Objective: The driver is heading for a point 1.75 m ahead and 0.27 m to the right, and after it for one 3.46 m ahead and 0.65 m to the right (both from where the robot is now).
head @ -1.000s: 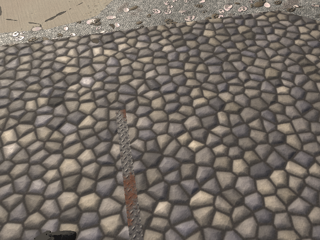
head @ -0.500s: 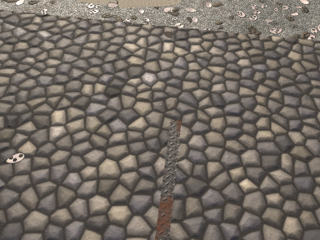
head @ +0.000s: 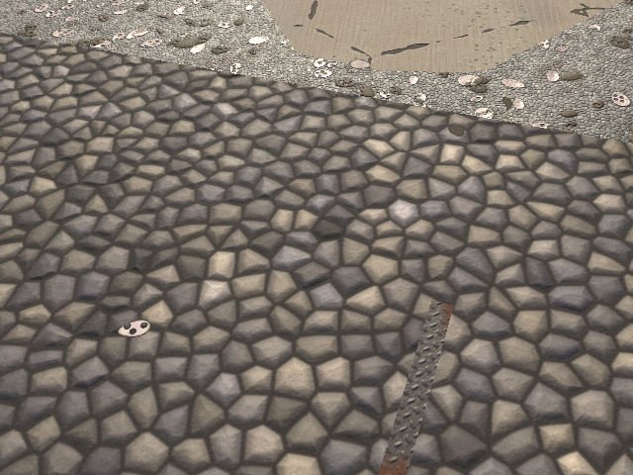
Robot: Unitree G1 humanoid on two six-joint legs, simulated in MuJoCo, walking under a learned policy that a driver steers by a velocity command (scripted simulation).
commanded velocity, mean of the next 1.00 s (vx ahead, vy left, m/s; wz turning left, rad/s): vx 0.00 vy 0.00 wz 0.04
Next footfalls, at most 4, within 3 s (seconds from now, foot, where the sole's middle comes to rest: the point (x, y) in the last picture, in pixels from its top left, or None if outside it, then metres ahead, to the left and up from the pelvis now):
0.16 left None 0.02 0.15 -0.78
2.62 right None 0.31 -0.18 -0.78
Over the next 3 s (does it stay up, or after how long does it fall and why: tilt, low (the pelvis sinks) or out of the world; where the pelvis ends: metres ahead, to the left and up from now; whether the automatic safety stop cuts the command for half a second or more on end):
stays up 0.36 -0.11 0.01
